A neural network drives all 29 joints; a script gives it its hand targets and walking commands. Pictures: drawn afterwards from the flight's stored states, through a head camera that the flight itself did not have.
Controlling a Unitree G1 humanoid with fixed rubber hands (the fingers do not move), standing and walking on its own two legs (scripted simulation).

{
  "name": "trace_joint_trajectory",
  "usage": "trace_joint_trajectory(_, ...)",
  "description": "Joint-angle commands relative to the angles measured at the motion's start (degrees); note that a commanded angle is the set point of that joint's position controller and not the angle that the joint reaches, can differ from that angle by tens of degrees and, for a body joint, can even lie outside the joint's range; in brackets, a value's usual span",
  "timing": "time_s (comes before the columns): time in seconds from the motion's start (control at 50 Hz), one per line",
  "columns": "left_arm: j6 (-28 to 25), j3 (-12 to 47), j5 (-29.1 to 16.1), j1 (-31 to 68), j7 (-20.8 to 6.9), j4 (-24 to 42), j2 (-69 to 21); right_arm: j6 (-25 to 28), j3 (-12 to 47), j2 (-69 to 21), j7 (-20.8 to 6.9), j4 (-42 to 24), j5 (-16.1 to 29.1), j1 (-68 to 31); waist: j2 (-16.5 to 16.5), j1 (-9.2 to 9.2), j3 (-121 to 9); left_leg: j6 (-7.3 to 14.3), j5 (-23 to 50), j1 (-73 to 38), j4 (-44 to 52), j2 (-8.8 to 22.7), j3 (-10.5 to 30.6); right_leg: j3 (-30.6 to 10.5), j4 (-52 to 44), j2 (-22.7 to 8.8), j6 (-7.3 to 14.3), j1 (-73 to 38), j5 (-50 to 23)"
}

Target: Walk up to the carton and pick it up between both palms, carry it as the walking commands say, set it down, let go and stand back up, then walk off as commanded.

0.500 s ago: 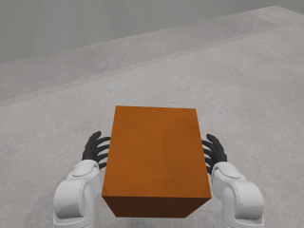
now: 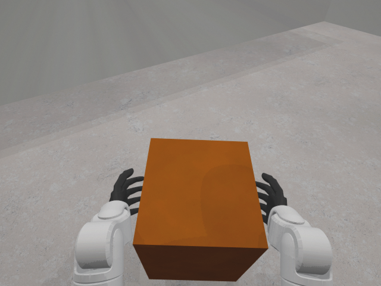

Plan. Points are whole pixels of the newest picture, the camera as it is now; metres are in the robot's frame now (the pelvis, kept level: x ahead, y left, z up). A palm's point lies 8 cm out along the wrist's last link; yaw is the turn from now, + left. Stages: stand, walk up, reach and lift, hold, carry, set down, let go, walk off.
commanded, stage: carry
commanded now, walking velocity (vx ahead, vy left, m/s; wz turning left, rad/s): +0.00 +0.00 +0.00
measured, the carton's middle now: (195, 213) +0.27 +0.00 +0.03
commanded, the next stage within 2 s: hold in 1.18 s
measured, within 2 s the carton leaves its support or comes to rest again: neither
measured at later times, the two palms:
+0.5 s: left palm (129, 204) +0.25 +0.13 +0.10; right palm (281, 209) +0.24 -0.16 +0.09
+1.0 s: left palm (129, 199) +0.26 +0.13 +0.10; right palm (277, 202) +0.26 -0.16 +0.09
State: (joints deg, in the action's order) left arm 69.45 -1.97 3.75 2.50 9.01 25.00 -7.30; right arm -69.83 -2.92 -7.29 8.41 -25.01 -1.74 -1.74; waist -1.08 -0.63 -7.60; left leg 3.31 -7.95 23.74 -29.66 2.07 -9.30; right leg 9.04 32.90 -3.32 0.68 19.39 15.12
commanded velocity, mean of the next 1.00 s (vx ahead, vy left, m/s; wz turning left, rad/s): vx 0.00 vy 0.00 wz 0.00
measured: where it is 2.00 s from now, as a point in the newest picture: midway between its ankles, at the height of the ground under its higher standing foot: outside the picture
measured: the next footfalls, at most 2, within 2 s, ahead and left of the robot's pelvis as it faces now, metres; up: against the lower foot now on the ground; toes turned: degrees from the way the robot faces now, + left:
none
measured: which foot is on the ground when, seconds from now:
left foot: down 0.00-1.00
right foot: down 0.00-1.00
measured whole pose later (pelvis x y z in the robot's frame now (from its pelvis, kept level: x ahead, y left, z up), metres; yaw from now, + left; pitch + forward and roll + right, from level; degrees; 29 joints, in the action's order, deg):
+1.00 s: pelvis +0.01 -0.02 +0.00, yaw +0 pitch +2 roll +0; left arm 67.3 -2.7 3.7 4.2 9.0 22.9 -7.3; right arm -67.2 -3.5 -7.3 8.4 -22.6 -1.6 -3.2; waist -0.1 0.1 -5.6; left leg 1.9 -8.8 22.5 -29.4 3.2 -8.9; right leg 9.6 32.1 -2.5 1.8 17.9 16.2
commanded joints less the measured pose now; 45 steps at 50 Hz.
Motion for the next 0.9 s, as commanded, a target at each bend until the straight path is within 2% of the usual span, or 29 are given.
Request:
trace_joint_trajectory(0.0, -2.18, 35.14, -18.43, 27.2, -7.88, 9.26, -49.79, 2.05, 37.01, -49.96, -7.56, -8.07, 16.83, -27.31, 0.45, 0.86, -8.95, -1.86, -13.23, -4.48, 8.42, 7.28, 10.11, -6.58, -7.18, -5.34, -0.93, 0.17, 7.5)
trace_joint_trajectory(0.08, -2.13, 35.75, -19.04, 27.49, -8.05, 9.41, -50.02, 2.24, 36.0, -49.46, -7.17, -7.82, 16.0, -26.26, -1.17, 0.88, -9.62, -1.8, -14.18, -5.33, 9.49, 7.52, 10.64, -6.42, -6.24, -4.67, -0.62, 0.47, 7.06)
trace_joint_trajectory(0.12, -2.32, 35.95, -19.5, 28.24, -8.08, 9.95, -50.29, 2.26, 36.2, -50.4, -7.15, -7.28, 16.13, -26.25, 1.36, 0.9, -10.36, -1.81, -13.06, -5.69, 8.47, 7.47, 10.18, -6.78, -7.3, -4.79, -0.56, -0.09, 6.67)
trace_joint_trajectory(0.14, -2.33, 35.79, -19.28, 27.8, -8.14, 9.57, -49.63, 2.38, 35.6, -49.54, -7.13, -6.87, 15.66, -25.37, 0.85, 0.82, -9.9, -2.09, -13.27, -5.42, 8.4, 6.94, 9.79, -6.96, -7.68, -5.08, -0.46, 0.69, 8.48)
trace_joint_trajectory(0.22, -2.35, 35.91, -19.39, 28.14, -8.29, 9.13, -50.41, 2.67, 35.53, -49.59, -7.05, -7.62, 15.58, -26.34, -0.63, 0.8, -10.23, -1.96, -13.4, -6.12, 9.02, 7.2, 10.15, -6.48, -6.99, -4.49, -0.28, 0.87, 8.2)
trace_joint_trajectory(0.24, -2.45, 35.72, -19.4, 27.73, -8.33, 9.06, -50.21, 2.71, 35.72, -49.57, -7.01, -7.36, 15.59, -26.12, 0.42, 0.83, -10.31, -2.02, -13.06, -5.7, 8.8, 7.16, 10.24, -6.87, -7.44, -4.54, -0.21, 0.25, 7.67)
trace_joint_trajectory(0.34, -2.91, 36.0, -19.43, 27.0, -8.36, 9.54, -51.07, 3.07, 36.53, -50.36, -7.13, -8.12, 16.1, -25.92, 0.76, 0.71, -11.65, -2.09, -6.35, -7.75, 6.38, 6.61, 9.19, -7.71, -8.36, -5.77, -0.13, -0.6, 3.94)
trace_joint_trajectory(0.36, -3.16, 36.1, -19.62, 28.04, -8.3, 10.56, -50.97, 3.19, 36.68, -50.69, -7.25, -8.46, 16.4, -26.56, 1.26, 0.65, -12.0, -2.07, -5.4, -8.01, 5.6, 6.45, 8.84, -7.76, -8.78, -6.04, -0.03, -0.94, 3.6)
trace_joint_trajectory(0.38, -2.99, 35.11, -18.98, 26.81, -8.25, 8.88, -50.31, 3.02, 36.65, -50.28, -7.18, -7.37, 16.26, -26.27, 2.47, 0.67, -11.54, -2.01, -4.03, -8.07, 4.61, 6.26, 8.15, -7.69, -9.32, -6.4, -0.28, -0.66, 2.93)
trace_joint_trajectory(0.4, -3.04, 35.5, -18.94, 27.31, -8.16, 9.44, -50.15, 3.04, 36.22, -49.77, -7.06, -7.63, 15.89, -26.2, 1.3, 0.53, -11.47, -2.05, -3.12, -8.68, 4.56, 6.19, 7.99, -7.67, -9.2, -6.4, -0.2, -0.47, 2.23)
trace_joint_trajectory(0.5, -3.66, 35.39, -18.83, 27.01, -8.34, 9.17, -50.93, 3.55, 36.7, -50.73, -7.6, -7.07, 16.49, -26.39, 0.93, 0.5, -12.63, -1.94, 1.31, -9.35, 3.32, 6.44, 7.44, -6.78, -7.7, -6.65, -0.08, -2.28, -3.49)
trace_joint_trajectory(0.54, -3.72, 35.0, -18.7, 25.96, -8.38, 8.81, -50.18, 3.63, 36.49, -50.06, -7.44, -6.85, 16.11, -25.3, 1.96, 0.45, -12.91, -1.87, 2.32, -9.23, 3.11, 6.55, 7.59, -6.39, -7.44, -6.59, -0.24, -3.01, -5.09)
trace_joint_trajectory(0.6, -3.65, 34.85, -18.5, 26.35, -8.37, 8.3, -50.46, 3.58, 36.83, -50.54, -7.56, -6.44, 16.47, -26.35, 1.62, 0.44, -12.25, -1.92, 3.27, -9.51, 2.4, 6.69, 7.11, -6.39, -7.25, -6.68, -0.1, -2.88, -6.15)
trace_joint_trajectory(0.64, -3.89, 35.1, -18.67, 26.21, -8.41, 9.0, -50.62, 3.79, 37.08, -50.7, -7.57, -7.39, 16.7, -26.25, 1.82, 0.47, -12.99, -1.92, 2.49, -9.44, 2.9, 6.67, 7.5, -6.23, -7.22, -6.54, -0.1, -3.63, -4.89)
trace_joint_trajectory(0.68, -3.76, 35.72, -18.91, 26.45, -8.39, 9.6, -51.13, 3.73, 37.22, -50.88, -7.66, -8.02, 16.96, -26.39, 0.7, 0.53, -12.69, -1.73, 3.62, -10.01, 3.22, 6.83, 7.61, -5.99, -6.35, -6.33, -0.12, -3.14, -4.6)
trace_joint_trajectory(0.7, -3.84, 35.12, -18.66, 27.1, -8.45, 8.28, -50.6, 3.83, 36.15, -50.65, -7.68, -5.86, 16.18, -26.3, 0.29, 0.51, -12.48, -1.77, 3.74, -9.9, 3.43, 6.88, 7.31, -5.55, -6.2, -6.04, -0.26, -2.8, -3.67)
trace_joint_trajectory(0.76, -3.8, 35.47, -18.95, 27.14, -8.45, 9.0, -50.49, 3.78, 36.19, -50.66, -7.61, -6.11, 16.08, -25.84, 1.62, 0.56, -12.96, -1.64, 3.89, -10.12, 3.63, 7.14, 7.74, -5.82, -6.45, -5.86, -0.12, -3.19, -3.13)
trace_joint_trajectory(0.8, -3.94, 35.43, -18.9, 27.83, -8.51, 8.41, -50.36, 3.9, 35.73, -50.45, -7.51, -5.28, 15.56, -25.79, 1.46, 0.46, -12.19, -1.86, 3.99, -9.92, 3.45, 7.16, 7.35, -5.97, -6.82, -5.97, 0.02, -2.9, -3.98)
trace_joint_trajectory(0.82, -4.14, 35.08, -18.5, 28.0, -8.68, 7.53, -50.1, 4.2, 35.28, -50.13, -7.68, -4.73, 15.35, -26.45, 0.57, 0.46, -12.25, -1.74, 2.36, -9.8, 4.17, 7.17, 7.58, -5.87, -6.79, -5.66, 0.15, -2.83, -2.09)
trace_joint_trajectory(0.88, -4.08, 35.54, -19.06, 27.7, -8.64, 7.88, -51.0, 4.11, 35.53, -50.88, -7.55, -5.04, 15.45, -25.81, 1.23, 0.47, -12.66, -1.63, 2.48, -9.9, 4.2, 7.11, 7.44, -5.83, -7.06, -5.72, 0.13, -3.04, -2.38)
